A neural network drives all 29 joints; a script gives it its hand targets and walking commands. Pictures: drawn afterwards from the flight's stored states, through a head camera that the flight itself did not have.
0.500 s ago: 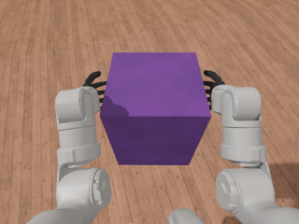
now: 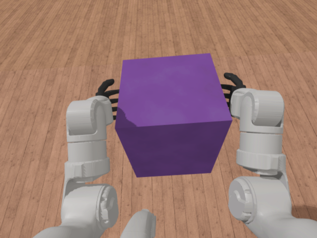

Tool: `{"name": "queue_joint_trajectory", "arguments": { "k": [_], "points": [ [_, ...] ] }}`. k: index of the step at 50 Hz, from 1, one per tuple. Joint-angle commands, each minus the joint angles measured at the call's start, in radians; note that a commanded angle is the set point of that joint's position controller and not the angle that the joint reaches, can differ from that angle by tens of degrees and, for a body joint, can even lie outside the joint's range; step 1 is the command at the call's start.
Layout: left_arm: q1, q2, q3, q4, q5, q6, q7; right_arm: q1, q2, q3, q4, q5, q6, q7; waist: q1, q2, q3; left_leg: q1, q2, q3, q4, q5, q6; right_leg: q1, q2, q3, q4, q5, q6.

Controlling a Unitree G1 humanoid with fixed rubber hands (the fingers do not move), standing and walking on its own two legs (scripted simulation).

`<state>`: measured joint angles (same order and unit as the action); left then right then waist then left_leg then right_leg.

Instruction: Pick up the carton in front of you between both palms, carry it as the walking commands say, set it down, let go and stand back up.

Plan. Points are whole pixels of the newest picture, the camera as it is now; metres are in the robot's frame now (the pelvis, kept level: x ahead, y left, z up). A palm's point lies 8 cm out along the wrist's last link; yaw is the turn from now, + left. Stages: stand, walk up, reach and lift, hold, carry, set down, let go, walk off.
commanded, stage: carry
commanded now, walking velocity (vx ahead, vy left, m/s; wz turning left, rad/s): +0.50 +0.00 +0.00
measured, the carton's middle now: (170, 120) +0.39 +0.03 +0.07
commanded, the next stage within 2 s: none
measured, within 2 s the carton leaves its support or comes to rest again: neither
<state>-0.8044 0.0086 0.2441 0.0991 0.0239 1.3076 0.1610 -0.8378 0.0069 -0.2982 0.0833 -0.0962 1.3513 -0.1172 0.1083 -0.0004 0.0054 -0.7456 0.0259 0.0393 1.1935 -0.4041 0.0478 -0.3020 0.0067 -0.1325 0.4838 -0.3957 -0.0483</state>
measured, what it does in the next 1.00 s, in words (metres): climbs: left foot 0.04 m higher, then right foot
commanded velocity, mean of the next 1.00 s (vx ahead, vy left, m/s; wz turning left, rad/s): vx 0.50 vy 0.00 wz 0.00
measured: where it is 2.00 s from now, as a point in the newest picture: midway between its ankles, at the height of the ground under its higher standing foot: (183, 87)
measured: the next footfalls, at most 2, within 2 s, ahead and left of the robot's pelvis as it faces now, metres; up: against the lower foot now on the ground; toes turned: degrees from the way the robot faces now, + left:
left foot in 0.16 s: +0.29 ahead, +0.12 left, +0.04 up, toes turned +5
right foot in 0.54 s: +0.52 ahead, -0.10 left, +0.06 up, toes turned -7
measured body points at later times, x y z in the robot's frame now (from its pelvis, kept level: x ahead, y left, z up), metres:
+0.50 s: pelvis +0.32 +0.01 +0.03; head +0.35 +0.01 +0.48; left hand +0.72 +0.12 +0.20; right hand +0.69 -0.18 +0.20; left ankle +0.25 +0.11 -0.70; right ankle +0.45 -0.10 -0.66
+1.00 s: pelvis +0.63 +0.00 +0.06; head +0.64 +0.00 +0.51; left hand +1.02 +0.15 +0.23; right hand +1.01 -0.15 +0.23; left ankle +0.75 +0.09 -0.64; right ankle +0.49 -0.09 -0.64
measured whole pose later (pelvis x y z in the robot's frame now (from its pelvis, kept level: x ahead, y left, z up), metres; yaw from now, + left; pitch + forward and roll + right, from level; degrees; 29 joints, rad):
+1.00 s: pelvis +0.63 +0.00 +0.06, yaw -1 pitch +4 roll +2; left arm -0.84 0.04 0.27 0.17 0.05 1.32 0.12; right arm -0.87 0.01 -0.26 0.18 -0.10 1.33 -0.12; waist 0.00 -0.04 -0.06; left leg -0.61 -0.01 0.17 0.73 -0.31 0.09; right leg -0.18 -0.07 -0.08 0.75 -0.55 0.01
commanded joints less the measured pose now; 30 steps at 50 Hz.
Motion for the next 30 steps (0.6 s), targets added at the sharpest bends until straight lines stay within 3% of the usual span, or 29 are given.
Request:
{"name": "queue_joint_trajectory", "arguments": {
  "k": [1,3,5,6,7,8,9,10,11,12,13,15,18,20,22,24,25,26,27,28,29,30],
  "points": [
    [-0.917,-1.123,-0.622,-0.201,-0.524,-0.007,-0.279,-0.701,0.954,0.562,-0.091,0.336,-0.048,0.144,-0.031,-0.087,-0.488,-0.073,0.037,0.009,-0.181,0.032,-0.008,0.439,-0.276,0.306,-0.147,0.311,-0.194],
    [-0.863,-1.090,-0.610,-0.164,-0.497,0.004,-0.278,-0.682,0.937,0.575,-0.077,0.333,-0.039,0.143,-0.028,-0.118,-0.460,0.019,0.010,0.061,-0.331,0.073,-0.005,0.408,-0.251,0.228,-0.143,0.401,-0.168],
    [-0.823,-1.064,-0.596,-0.115,-0.466,0.014,-0.281,-0.669,0.935,0.587,-0.047,0.339,-0.030,0.150,-0.040,-0.143,-0.445,0.155,-0.053,0.153,-0.459,0.062,0.010,0.368,-0.224,0.147,-0.098,0.552,-0.132],
    [-0.802,-1.056,-0.588,-0.086,-0.453,0.018,-0.282,-0.672,0.941,0.592,-0.030,0.346,-0.027,0.155,-0.069,-0.152,-0.462,0.288,-0.098,0.202,-0.520,0.064,0.025,0.329,-0.209,0.095,-0.011,0.736,-0.106],
    [-0.790,-1.052,-0.580,-0.056,-0.445,0.021,-0.284,-0.660,0.953,0.593,0.000,0.351,-0.027,0.161,-0.127,-0.136,-0.515,0.505,-0.134,0.238,-0.608,0.136,0.047,0.261,-0.181,0.017,0.145,0.890,-0.061],
    [-0.777,-1.047,-0.571,-0.031,-0.430,0.023,-0.287,-0.630,0.956,0.588,0.030,0.362,-0.028,0.168,-0.186,-0.093,-0.612,0.803,-0.073,0.133,-0.612,0.122,0.076,0.103,-0.162,-0.004,0.324,0.768,-0.009],
    [-0.772,-1.057,-0.556,-0.019,-0.424,0.026,-0.292,-0.619,0.948,0.584,0.035,0.362,-0.036,0.174,-0.219,0.156,-0.741,1.055,0.226,-0.423,-0.693,-0.056,0.217,-0.175,-0.064,0.013,0.624,0.427,0.052],
    [-0.795,-1.053,-0.552,-0.005,-0.411,0.026,-0.297,-0.648,0.980,0.594,0.036,0.375,-0.043,0.181,-0.237,0.301,-0.679,1.116,0.305,-0.725,-0.834,0.212,0.306,-0.427,0.088,0.083,0.830,-0.134,0.059],
    [-0.805,-1.077,-0.546,0.008,-0.401,0.021,-0.293,-0.698,1.006,0.607,-0.013,0.413,-0.042,0.190,-0.210,0.208,-0.614,1.101,0.319,-0.650,-0.762,0.370,0.314,-0.542,0.031,0.169,0.991,-0.142,0.024],
    [-0.774,-1.061,-0.534,-0.012,-0.376,0.017,-0.282,-0.748,1.064,0.645,-0.056,0.456,-0.043,0.201,-0.215,0.081,-0.574,1.041,0.302,-0.552,-0.712,0.500,0.285,-0.576,-0.002,0.177,1.018,-0.117,0.010],
    [-0.766,-1.061,-0.524,-0.021,-0.359,0.015,-0.271,-0.811,1.095,0.668,-0.111,0.499,-0.049,0.209,-0.205,0.022,-0.550,0.989,0.278,-0.472,-0.708,0.488,0.236,-0.584,-0.028,0.172,0.966,-0.090,0.002],
    [-0.749,-1.041,-0.502,-0.050,-0.324,0.009,-0.246,-0.896,1.134,0.698,-0.192,0.561,-0.055,0.218,-0.170,0.053,-0.547,0.924,0.242,-0.378,-0.747,0.332,0.180,-0.541,-0.050,0.165,0.846,-0.040,-0.007],
    [-0.731,-1.005,-0.506,-0.090,-0.290,0.002,-0.214,-0.907,1.124,0.701,-0.227,0.589,-0.053,0.226,-0.175,0.104,-0.524,0.885,0.242,-0.309,-0.794,0.280,0.193,-0.538,-0.054,0.117,0.708,-0.051,0.000],
    [-0.724,-0.971,-0.512,-0.111,-0.272,0.005,-0.199,-0.889,1.095,0.695,-0.225,0.588,-0.046,0.227,-0.180,0.118,-0.497,0.834,0.231,-0.228,-0.821,0.283,0.186,-0.475,-0.072,0.097,0.525,-0.009,0.008],
    [-0.698,-0.941,-0.517,-0.097,-0.261,0.014,-0.194,-0.841,1.064,0.684,-0.181,0.571,-0.035,0.228,-0.173,0.146,-0.468,0.751,0.205,-0.133,-0.837,0.315,0.154,-0.339,-0.053,0.052,0.341,0.061,0.011],
    [-0.682,-0.929,-0.525,-0.065,-0.265,0.024,-0.202,-0.792,1.038,0.671,-0.118,0.545,-0.027,0.228,-0.157,0.156,-0.449,0.691,0.196,-0.071,-0.816,0.378,0.124,-0.183,0.006,-0.041,0.210,0.092,0.006],
    [-0.670,-0.934,-0.527,-0.038,-0.270,0.027,-0.209,-0.776,1.031,0.663,-0.088,0.533,-0.024,0.228,-0.119,0.145,-0.464,0.649,0.187,-0.028,-0.734,0.487,0.105,-0.045,0.045,-0.095,0.149,0.123,-0.003],
    [-0.658,-0.941,-0.523,-0.002,-0.277,0.027,-0.217,-0.754,1.030,0.656,-0.055,0.518,-0.021,0.227,-0.072,0.094,-0.513,0.592,0.152,0.055,-0.571,0.629,0.069,0.163,0.086,-0.147,0.079,0.143,-0.021],
    [-0.632,-0.947,-0.517,0.038,-0.290,0.025,-0.226,-0.749,1.021,0.641,-0.029,0.502,-0.019,0.228,-0.022,0.016,-0.602,0.458,0.118,0.086,-0.368,0.536,0.016,0.420,0.001,-0.011,0.082,0.094,-0.046],
    [-0.632,-0.944,-0.512,0.057,-0.290,0.018,-0.234,-0.752,1.027,0.627,0.000,0.491,-0.014,0.231,-0.014,-0.243,-0.683,0.207,0.001,0.078,-0.089,0.234,-0.043,0.579,-0.298,0.564,-0.047,-0.076,-0.171],
    [-0.661,-0.971,-0.516,0.058,-0.310,0.014,-0.243,-0.763,1.019,0.608,0.018,0.472,-0.015,0.231,0.000,-0.305,-0.622,-0.020,-0.101,-0.005,0.097,-0.132,-0.045,0.630,-0.346,0.823,-0.159,0.063,-0.247],
    [-0.719,-1.001,-0.534,0.010,-0.344,0.014,-0.252,-0.765,1.037,0.600,0.023,0.459,-0.020,0.227,-0.017,-0.190,-0.567,-0.105,-0.044,-0.066,0.238,-0.121,-0.018,0.617,-0.358,0.746,-0.095,0.196,-0.255]
  ]
}}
